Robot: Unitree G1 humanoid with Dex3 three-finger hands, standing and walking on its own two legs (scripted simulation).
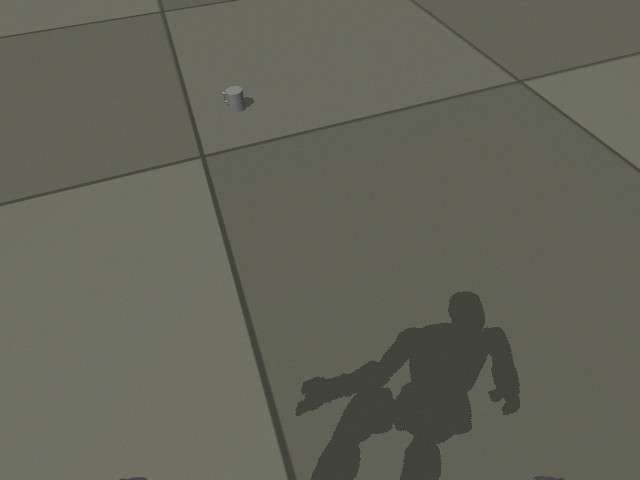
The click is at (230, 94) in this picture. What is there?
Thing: mug
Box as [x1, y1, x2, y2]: [222, 86, 244, 112]
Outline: 228,87 224,92 222,92 223,100 228,103 229,109 231,111 235,112 242,110 244,108 244,102 241,88 238,86
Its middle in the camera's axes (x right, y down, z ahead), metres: -0.48 -0.77 +2.19
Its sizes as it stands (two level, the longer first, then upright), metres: 0.125 0.091 0.109
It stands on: the floor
